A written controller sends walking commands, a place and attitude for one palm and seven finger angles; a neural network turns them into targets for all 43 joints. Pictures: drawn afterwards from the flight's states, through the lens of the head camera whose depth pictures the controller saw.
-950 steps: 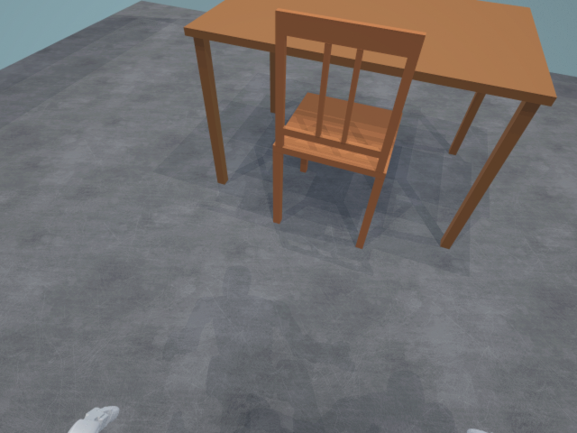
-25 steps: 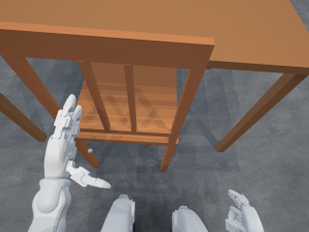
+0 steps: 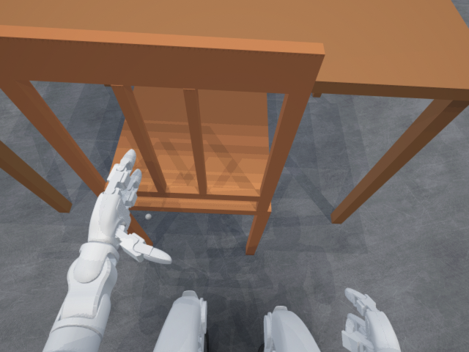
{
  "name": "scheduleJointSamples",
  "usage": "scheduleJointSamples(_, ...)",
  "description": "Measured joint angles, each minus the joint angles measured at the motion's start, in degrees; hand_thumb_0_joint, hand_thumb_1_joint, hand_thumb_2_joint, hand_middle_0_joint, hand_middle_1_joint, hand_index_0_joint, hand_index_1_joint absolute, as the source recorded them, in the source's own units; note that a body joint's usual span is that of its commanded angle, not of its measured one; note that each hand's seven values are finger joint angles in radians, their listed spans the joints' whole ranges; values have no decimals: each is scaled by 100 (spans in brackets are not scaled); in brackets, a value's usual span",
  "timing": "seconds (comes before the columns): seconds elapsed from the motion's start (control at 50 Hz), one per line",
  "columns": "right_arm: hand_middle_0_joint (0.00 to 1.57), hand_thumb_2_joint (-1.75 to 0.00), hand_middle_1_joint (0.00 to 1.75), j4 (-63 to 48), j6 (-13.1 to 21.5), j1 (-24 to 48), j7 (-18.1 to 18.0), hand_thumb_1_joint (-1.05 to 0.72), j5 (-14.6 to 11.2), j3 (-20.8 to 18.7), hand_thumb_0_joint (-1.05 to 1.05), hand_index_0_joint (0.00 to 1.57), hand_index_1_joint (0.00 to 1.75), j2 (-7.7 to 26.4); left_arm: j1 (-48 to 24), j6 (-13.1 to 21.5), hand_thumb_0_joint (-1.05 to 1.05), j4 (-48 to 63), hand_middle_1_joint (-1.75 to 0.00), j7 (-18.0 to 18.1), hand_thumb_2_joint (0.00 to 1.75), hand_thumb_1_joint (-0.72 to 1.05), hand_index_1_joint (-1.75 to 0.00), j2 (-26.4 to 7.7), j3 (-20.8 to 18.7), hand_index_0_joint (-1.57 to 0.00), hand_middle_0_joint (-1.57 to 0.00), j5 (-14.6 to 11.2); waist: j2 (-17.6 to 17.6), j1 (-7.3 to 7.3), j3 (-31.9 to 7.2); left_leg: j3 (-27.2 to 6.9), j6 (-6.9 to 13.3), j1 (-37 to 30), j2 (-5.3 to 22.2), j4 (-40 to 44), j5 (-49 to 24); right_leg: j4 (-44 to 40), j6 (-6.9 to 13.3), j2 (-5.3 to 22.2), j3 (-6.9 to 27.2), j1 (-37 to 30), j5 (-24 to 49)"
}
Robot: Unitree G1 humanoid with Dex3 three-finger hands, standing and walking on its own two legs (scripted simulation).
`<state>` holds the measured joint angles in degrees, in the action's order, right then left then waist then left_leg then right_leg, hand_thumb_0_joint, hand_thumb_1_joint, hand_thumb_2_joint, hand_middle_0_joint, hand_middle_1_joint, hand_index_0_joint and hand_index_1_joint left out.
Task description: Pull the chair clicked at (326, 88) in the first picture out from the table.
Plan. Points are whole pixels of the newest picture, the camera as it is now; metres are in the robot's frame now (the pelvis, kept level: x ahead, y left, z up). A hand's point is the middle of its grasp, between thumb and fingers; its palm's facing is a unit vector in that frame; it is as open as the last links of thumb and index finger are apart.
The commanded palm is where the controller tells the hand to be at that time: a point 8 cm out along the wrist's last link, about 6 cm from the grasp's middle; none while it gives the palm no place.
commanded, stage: push the fingers through the gap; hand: left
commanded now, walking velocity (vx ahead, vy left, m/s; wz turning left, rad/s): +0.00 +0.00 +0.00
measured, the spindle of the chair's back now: (146, 148) +0.45 +0.17 +0.03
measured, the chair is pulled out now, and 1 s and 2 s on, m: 0.00 0.00 0.00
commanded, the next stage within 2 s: hook a spindle and tug to test in 1.16 s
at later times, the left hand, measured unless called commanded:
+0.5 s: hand (148, 175) +0.39 +0.16 +0.04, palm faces +0.02 -1.00 -0.03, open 16.9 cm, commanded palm +0.37 +0.20 +0.03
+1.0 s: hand (159, 169) +0.41 +0.15 +0.02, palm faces -0.04 -1.00 -0.03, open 17.0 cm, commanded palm +0.39 +0.20 +0.03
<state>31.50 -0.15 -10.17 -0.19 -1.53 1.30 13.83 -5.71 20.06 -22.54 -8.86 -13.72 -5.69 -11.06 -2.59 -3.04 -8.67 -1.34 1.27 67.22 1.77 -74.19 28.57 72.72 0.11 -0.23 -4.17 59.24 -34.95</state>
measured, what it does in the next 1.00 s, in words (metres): stands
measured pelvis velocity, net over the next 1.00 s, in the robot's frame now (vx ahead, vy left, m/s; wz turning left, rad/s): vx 0.00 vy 0.00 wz -0.02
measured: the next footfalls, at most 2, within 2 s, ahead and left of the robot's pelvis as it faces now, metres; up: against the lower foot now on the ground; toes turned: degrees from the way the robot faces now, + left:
none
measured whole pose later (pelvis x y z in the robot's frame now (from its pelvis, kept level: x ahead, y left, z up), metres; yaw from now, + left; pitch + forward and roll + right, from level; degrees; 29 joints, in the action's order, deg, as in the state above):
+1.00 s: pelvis +0.00 +0.00 +0.00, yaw -1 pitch +23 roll -3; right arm 35.0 -2.8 -13.9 0.9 -0.5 0.4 14.0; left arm -25.6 25.3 -42.8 -7.0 -15.0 -10.3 -8.5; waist -2.5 -5.5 -8.9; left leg -0.4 1.4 68.0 2.2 -72.6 27.8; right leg 71.3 0.0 -0.7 -3.2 60.6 -33.7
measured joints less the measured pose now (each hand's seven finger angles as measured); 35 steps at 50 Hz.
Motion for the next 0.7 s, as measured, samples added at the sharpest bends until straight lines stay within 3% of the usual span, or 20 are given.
scheduleJointSamples(0.04, 20, -90, 30, -24, 65, -51, -72, -91, 18, -3, 2, 21, 30, -15, 187, -7, -1, 210, -8, 9, 30, -50, -8, 76, 97, -6, -5, -30, 6, -21, 27, 27, 5, -69, 15, 91, -25, -95, -3, -14, 28, -54, 44)
scheduleJointSamples(0.1, 20, -90, 30, 70, 212, -113, -131, -91, 96, -26, 1, 21, 30, -37, 286, 402, -2, 477, -8, 259, 30, -50, -7, 183, 90, -5, -6, 2, 51, -17, 16, 56, -1, -130, 31, 170, -41, -169, -4, -26, 58, -95, 74)
scheduleJointSamples(0.16, 20, -90, 30, 229, 259, -126, -101, -90, 165, -30, 1, 21, 30, -32, -63, 882, -2, 328, -8, 466, 30, -50, -7, 125, -68, -5, -6, 155, 100, -13, -60, 34, -16, -51, 29, 109, -24, -99, 8, -26, 37, -23, 42)
scheduleJointSamples(0.2, 20, -90, 30, 301, 216, -108, -56, -90, 172, -27, 1, 21, 30, -7, -464, 971, -1, -29, -8, 457, 30, -50, -7, 20, -182, -5, -6, 228, 102, -29, -96, -5, -27, 51, 20, 11, 2, -4, 21, -21, -1, 59, -1)
scheduleJointSamples(0.28, 20, -90, 30, 269, 38, -84, -3, -90, 97, -39, 1, 21, 30, 45, -1008, 512, -1, -749, -8, 158, 30, -50, -8, -152, -246, -5, -6, 197, 58, -91, -47, -35, -30, 148, 18, -77, 24, 73, 31, -23, -29, 139, -28)
scheduleJointSamples(0.36, 20, -90, 30, 180, -12, -135, -35, -91, 57, -72, 1, 21, 30, 58, -893, 147, -1, -743, -8, 19, 30, -50, -8, -41, -212, -6, -5, 66, 26, -141, 39, 29, -10, 67, 43, 54, -11, -60, 11, -41, 36, 92, 41)
scheduleJointSamples(0.44, 20, -90, 30, 244, 70, -210, -76, -91, 120, -88, 1, 20, 30, 19, -745, 513, -2, -435, -8, 258, 30, -50, -8, 98, -310, -6, -6, 106, 65, -139, 45, 101, -2, -55, 64, 188, -31, -177, -8, -55, 109, 12, 86)
scheduleJointSamples(0.52, 20, -90, 30, 381, 71, -250, -17, -91, 169, -80, 1, 20, 30, -3, -1147, 885, -2, -755, -8, 429, 30, -50, -8, -33, -456, -6, -6, 249, 92, -134, -53, 78, -13, -4, 49, 139, -11, -119, 2, -43, 86, 52, 45)
scheduleJointSamples(0.6, 20, -90, 30, 383, -57, -255, 59, -91, 125, -84, 1, 20, 30, 15, -1558, 658, -1, -1343, -8, 237, 30, -50, -8, -173, -402, -6, -6, 253, 52, -154, -63, 33, -14, 70, 29, 69, 0, -63, 12, -29, 40, 97, 19)
scheduleJointSamples(0.7, 20, -90, 30, 306, -111, -249, 33, -91, 93, -91, 1, 21, 30, 22, -1525, 418, -1, -1478, -8, 114, 30, -50, -8, -13, -354, -6, -5, 185, 32, -204, 31, 66, 7, 60, 44, 126, -35, -126, -7, -40, 75, 102, 76)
